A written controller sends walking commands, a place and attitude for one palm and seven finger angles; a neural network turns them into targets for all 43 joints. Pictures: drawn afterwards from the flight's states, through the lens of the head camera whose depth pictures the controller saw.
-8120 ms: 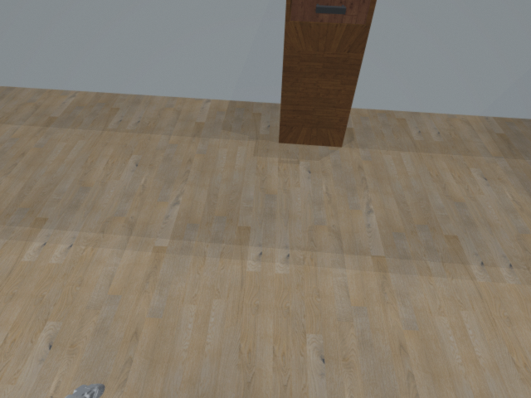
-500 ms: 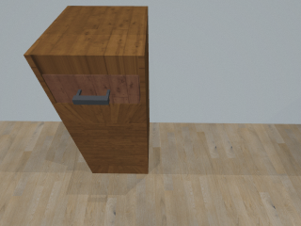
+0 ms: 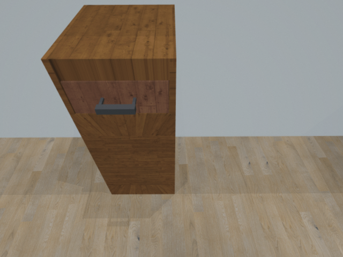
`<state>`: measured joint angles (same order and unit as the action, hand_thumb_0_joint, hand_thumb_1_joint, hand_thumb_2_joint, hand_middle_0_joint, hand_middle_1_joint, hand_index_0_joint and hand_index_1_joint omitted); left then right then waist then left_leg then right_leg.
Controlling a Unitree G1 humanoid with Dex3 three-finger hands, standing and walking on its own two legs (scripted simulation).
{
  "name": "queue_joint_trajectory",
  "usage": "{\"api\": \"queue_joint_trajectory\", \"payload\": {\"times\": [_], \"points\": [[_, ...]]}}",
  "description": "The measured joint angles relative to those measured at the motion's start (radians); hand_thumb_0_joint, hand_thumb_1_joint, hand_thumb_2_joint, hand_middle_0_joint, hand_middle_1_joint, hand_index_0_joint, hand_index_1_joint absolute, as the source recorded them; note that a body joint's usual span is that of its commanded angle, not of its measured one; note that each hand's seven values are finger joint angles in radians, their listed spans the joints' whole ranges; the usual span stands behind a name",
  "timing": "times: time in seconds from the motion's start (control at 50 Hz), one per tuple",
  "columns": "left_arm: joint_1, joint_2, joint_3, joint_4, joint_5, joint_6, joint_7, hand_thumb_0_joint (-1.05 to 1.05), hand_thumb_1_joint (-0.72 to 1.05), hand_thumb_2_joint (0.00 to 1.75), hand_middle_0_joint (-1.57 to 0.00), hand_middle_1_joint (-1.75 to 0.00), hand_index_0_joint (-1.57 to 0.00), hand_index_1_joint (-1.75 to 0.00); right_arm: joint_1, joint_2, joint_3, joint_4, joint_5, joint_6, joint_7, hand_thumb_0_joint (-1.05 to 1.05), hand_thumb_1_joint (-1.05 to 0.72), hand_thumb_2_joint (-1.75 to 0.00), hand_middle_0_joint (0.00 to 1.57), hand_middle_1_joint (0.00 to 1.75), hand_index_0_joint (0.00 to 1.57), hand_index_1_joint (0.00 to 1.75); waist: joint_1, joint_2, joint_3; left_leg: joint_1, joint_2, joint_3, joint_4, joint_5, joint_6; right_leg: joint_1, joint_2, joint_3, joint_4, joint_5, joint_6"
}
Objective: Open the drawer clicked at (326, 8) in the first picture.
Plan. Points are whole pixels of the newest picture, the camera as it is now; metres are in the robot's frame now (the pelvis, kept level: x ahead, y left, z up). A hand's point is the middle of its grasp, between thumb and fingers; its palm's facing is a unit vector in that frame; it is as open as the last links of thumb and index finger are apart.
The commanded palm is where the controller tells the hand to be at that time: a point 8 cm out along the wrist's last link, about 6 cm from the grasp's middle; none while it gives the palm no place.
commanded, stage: look again from close up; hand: left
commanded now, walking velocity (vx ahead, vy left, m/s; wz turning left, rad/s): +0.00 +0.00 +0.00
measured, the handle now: (117, 104) +0.56 +0.22 +0.01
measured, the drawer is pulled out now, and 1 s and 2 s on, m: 0.00 0.00 0.00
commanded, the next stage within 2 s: raise the hand with hooked fingers in 0.02 s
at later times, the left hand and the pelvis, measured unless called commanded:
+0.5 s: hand (99, 240) +0.17 +0.18 -0.05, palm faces -0.08 -0.19 -0.98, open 8.3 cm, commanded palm +0.15 +0.21 -0.01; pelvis -0.01 -0.03 -0.03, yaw -3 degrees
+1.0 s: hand (92, 200) +0.23 +0.20 +0.02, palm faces -0.01 -0.07 -1.00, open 11.3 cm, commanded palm +0.21 +0.20 +0.08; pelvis +0.00 -0.04 -0.02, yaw -2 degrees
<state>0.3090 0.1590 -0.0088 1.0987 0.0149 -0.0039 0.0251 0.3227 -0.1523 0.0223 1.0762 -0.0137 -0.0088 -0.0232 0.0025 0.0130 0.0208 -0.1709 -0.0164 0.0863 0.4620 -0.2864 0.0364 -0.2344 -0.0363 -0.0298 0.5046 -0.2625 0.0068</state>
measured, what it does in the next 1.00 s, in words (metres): stands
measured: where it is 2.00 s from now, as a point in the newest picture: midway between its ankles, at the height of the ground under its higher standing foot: outside the picture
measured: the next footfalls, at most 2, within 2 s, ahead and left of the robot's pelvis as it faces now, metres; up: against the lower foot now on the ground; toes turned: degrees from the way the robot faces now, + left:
none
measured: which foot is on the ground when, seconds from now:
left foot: down 0.00-1.00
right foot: down 0.00-1.00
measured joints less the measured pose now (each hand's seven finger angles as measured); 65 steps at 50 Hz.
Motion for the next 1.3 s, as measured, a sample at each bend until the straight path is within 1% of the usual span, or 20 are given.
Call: {"api": "queue_joint_trajectory", "payload": {"times": [0.14, 0.16, 0.2, 0.22, 0.26, 0.3, 0.36, 0.4, 0.44, 0.5, 0.56, 0.62, 0.7, 0.78, 0.84, 0.94, 1.0, 1.06, 1.16, 1.3], "points": [[-0.002, -0.019, -0.003, 0.023, -0.001, -0.009, 0.012, 0.0, 0.91, 0.9, -0.2, -0.3, -0.2, -0.3, 0.001, 0.01, 0.003, 0.033, 0.007, -0.003, -0.002, 0.01, -0.91, -0.9, 0.2, 0.3, 0.2, 0.29, -0.005, 0.01, 0.01, 0.001, 0.009, 0.001, 0.012, -0.014, -0.006, 0.004, 0.008, 0.001, 0.003, -0.011, -0.001], [0.041, -0.014, -0.02, -0.125, 0.033, 0.048, 0.017, 0.0, 0.91, 0.9, -0.2, -0.3, -0.2, -0.3, 0.013, 0.008, 0.007, -0.003, 0.021, -0.013, -0.007, 0.01, -0.91, -0.9, 0.2, 0.3, 0.2, 0.29, 0.002, 0.008, 0.014, -0.005, 0.012, 0.005, 0.023, -0.021, -0.007, -0.004, 0.011, 0.005, 0.01, -0.012, -0.003], [0.135, 0.021, -0.044, -0.467, 0.105, 0.075, 0.079, 0.02, 0.92, 0.89, -0.21, -0.3, -0.2, -0.31, 0.05, 0.003, -0.001, -0.067, 0.039, -0.102, -0.045, 0.02, -0.92, -0.9, 0.2, 0.3, 0.2, 0.3, 0.02, -0.006, 0.0, -0.013, 0.005, 0.017, 0.024, -0.023, -0.01, -0.031, 0.005, 0.017, 0.047, -0.028, -0.011], [0.161, 0.04, -0.052, -0.605, 0.137, 0.084, 0.117, 0.02, 0.92, 0.89, -0.21, -0.31, -0.21, -0.31, 0.058, -0.006, -0.012, -0.089, 0.047, -0.147, -0.057, 0.02, -0.93, -0.9, 0.2, 0.3, 0.2, 0.3, 0.019, -0.008, -0.014, -0.023, -0.001, 0.015, 0.028, -0.024, -0.012, -0.046, -0.002, 0.016, 0.067, -0.039, -0.011], [0.157, 0.071, -0.063, -0.807, 0.247, 0.093, 0.176, 0.03, 0.9, 0.88, -0.21, -0.32, -0.21, -0.32, 0.044, -0.038, -0.027, -0.146, 0.043, -0.2, -0.064, 0.03, -0.93, -0.9, 0.2, 0.3, 0.2, 0.3, 0.006, 0.005, -0.037, -0.059, -0.005, 0.004, 0.06, -0.032, -0.012, -0.076, -0.009, 0.006, 0.097, -0.055, -0.011], [0.119, 0.101, -0.057, -0.929, 0.406, 0.086, 0.23, 0.02, 0.87, 0.87, -0.21, -0.34, -0.21, -0.34, -0.001, -0.075, -0.04, -0.218, 0.019, -0.202, -0.052, 0.03, -0.93, -0.9, 0.2, 0.3, 0.2, 0.3, -0.008, 0.022, -0.071, -0.118, 0.001, 0.002, 0.107, -0.046, -0.013, -0.129, -0.006, 0.003, 0.129, -0.062, -0.014], [0.085, 0.131, -0.035, -1.025, 0.663, 0.063, 0.308, 0.02, 0.82, 0.85, -0.21, -0.37, -0.21, -0.37, -0.098, -0.107, -0.065, -0.344, -0.012, -0.14, -0.005, 0.03, -0.93, -0.9, 0.2, 0.3, 0.2, 0.29, -0.009, 0.029, -0.12, -0.193, 0.018, 0.026, 0.164, -0.068, -0.02, -0.217, 0.011, 0.026, 0.186, -0.073, -0.025], [0.095, 0.138, -0.028, -1.058, 0.8, 0.031, 0.34, 0.01, 0.78, 0.83, -0.21, -0.39, -0.21, -0.39, -0.166, -0.116, -0.078, -0.424, -0.022, -0.082, 0.028, 0.02, -0.92, -0.9, 0.2, 0.3, 0.2, 0.29, 0.003, 0.021, -0.136, -0.23, 0.031, 0.046, 0.195, -0.082, -0.026, -0.266, 0.024, 0.046, 0.222, -0.08, -0.03], [0.128, 0.141, -0.034, -1.082, 0.902, -0.011, 0.356, 0.01, 0.73, 0.82, -0.21, -0.42, -0.21, -0.42, -0.22, -0.124, -0.084, -0.491, -0.024, -0.033, 0.056, 0.02, -0.92, -0.9, 0.19, 0.3, 0.2, 0.29, 0.024, 0.002, -0.142, -0.261, 0.039, 0.058, 0.219, -0.091, -0.032, -0.307, 0.032, 0.058, 0.256, -0.089, -0.037], [0.188, 0.149, -0.049, -1.099, 1.023, -0.064, 0.388, 0.0, 0.66, 0.79, -0.22, -0.46, -0.22, -0.46, -0.27, -0.138, -0.089, -0.566, -0.034, 0.015, 0.079, 0.02, -0.92, -0.9, 0.19, 0.3, 0.2, 0.29, 0.066, -0.03, -0.139, -0.309, 0.044, 0.053, 0.259, -0.103, -0.041, -0.357, 0.035, 0.053, 0.304, -0.109, -0.048], [0.213, 0.17, -0.046, -1.102, 1.099, -0.086, 0.432, 0.0, 0.58, 0.76, -0.23, -0.5, -0.23, -0.51, -0.293, -0.144, -0.098, -0.605, -0.055, 0.043, 0.083, 0.01, -0.91, -0.9, 0.19, 0.3, 0.19, 0.29, 0.107, -0.056, -0.139, -0.371, 0.046, 0.026, 0.317, -0.121, -0.05, -0.408, 0.031, 0.028, 0.359, -0.136, -0.06], [0.184, 0.195, -0.025, -1.112, 1.103, -0.091, 0.466, 0.0, 0.5, 0.73, -0.25, -0.55, -0.25, -0.55, -0.309, -0.136, -0.094, -0.603, -0.067, 0.055, 0.071, 0.01, -0.91, -0.9, 0.19, 0.3, 0.2, 0.29, 0.128, -0.056, -0.142, -0.426, 0.045, -0.013, 0.385, -0.146, -0.057, -0.442, 0.025, -0.01, 0.411, -0.168, -0.071], [0.076, 0.211, -0.009, -1.116, 1.063, -0.047, 0.464, 0.0, 0.4, 0.69, -0.26, -0.61, -0.26, -0.61, -0.318, -0.095, -0.062, -0.571, -0.065, 0.065, 0.056, 0.01, -0.91, -0.9, 0.19, 0.3, 0.2, 0.29, 0.124, -0.026, -0.133, -0.438, 0.047, -0.052, 0.428, -0.167, -0.068, -0.432, 0.023, -0.047, 0.437, -0.191, -0.081], [-0.012, 0.216, -0.018, -1.115, 1.015, 0.042, 0.381, 0.0, 0.31, 0.65, -0.27, -0.67, -0.27, -0.67, -0.291, -0.039, -0.013, -0.531, -0.045, 0.087, 0.036, 0.01, -0.91, -0.9, 0.19, 0.3, 0.2, 0.29, 0.099, 0.008, -0.111, -0.365, 0.051, -0.056, 0.369, -0.148, -0.072, -0.359, 0.031, -0.05, 0.376, -0.172, -0.082], [-0.022, 0.228, -0.015, -1.128, 0.983, 0.068, 0.304, 0.0, 0.24, 0.62, -0.27, -0.71, -0.27, -0.72, -0.248, -0.019, 0.02, -0.508, -0.033, 0.098, 0.025, 0.01, -0.91, -0.9, 0.2, 0.3, 0.2, 0.3, 0.083, 0.02, -0.1, -0.295, 0.047, -0.053, 0.286, -0.118, -0.067, -0.3, 0.041, -0.03, 0.303, -0.14, -0.076], [0.011, 0.255, 0.009, -1.158, 0.96, 0.019, 0.238, 0.0, 0.13, 0.57, -0.27, -0.79, -0.27, -0.79, -0.183, -0.04, 0.015, -0.483, -0.031, 0.088, 0.016, 0.01, -0.91, -0.9, 0.2, 0.3, 0.2, 0.3, 0.068, 0.039, -0.078, -0.224, 0.036, -0.067, 0.196, -0.086, -0.055, -0.244, 0.058, 0.007, 0.22, -0.098, -0.071], [0.017, 0.259, 0.023, -1.172, 0.959, -0.025, 0.253, 0.0, 0.06, 0.54, -0.28, -0.83, -0.28, -0.84, -0.156, -0.072, -0.019, -0.466, -0.031, 0.075, 0.01, 0.01, -0.91, -0.9, 0.2, 0.3, 0.2, 0.3, 0.062, 0.046, -0.071, -0.216, 0.032, -0.068, 0.18, -0.081, -0.057, -0.237, 0.057, 0.012, 0.203, -0.089, -0.065], [-0.003, 0.257, 0.032, -1.17, 0.961, -0.041, 0.287, 0.0, 0.0, 0.51, -0.29, -0.88, -0.29, -0.88, -0.142, -0.102, -0.055, -0.448, -0.026, 0.068, 0.005, 0.01, -0.91, -0.9, 0.2, 0.3, 0.2, 0.3, 0.063, 0.047, -0.071, -0.216, 0.025, -0.068, 0.175, -0.078, -0.057, -0.235, 0.05, 0.013, 0.198, -0.087, -0.057], [-0.08, 0.246, 0.015, -1.147, 0.96, 0.016, 0.295, 0.0, -0.12, 0.46, -0.29, -0.95, -0.29, -0.96, -0.154, -0.133, -0.089, -0.433, -0.009, 0.066, -0.001, 0.02, -0.91, -0.9, 0.2, 0.3, 0.2, 0.29, 0.066, 0.051, -0.072, -0.195, 0.012, -0.067, 0.164, -0.073, -0.047, -0.21, 0.038, 0.016, 0.182, -0.08, -0.043], [-0.2, 0.251, -0.052, -1.138, 0.957, 0.1, 0.202, 0.0, -0.28, 0.39, -0.31, -1.06, -0.31, -1.06, -0.208, -0.115, -0.065, -0.457, 0.011, 0.071, -0.007, 0.02, -0.91, -0.9, 0.19, 0.3, 0.2, 0.29, 0.071, 0.055, -0.068, -0.113, -0.001, -0.06, 0.107, -0.049, -0.03, -0.128, 0.026, 0.025, 0.124, -0.055, -0.027]]}}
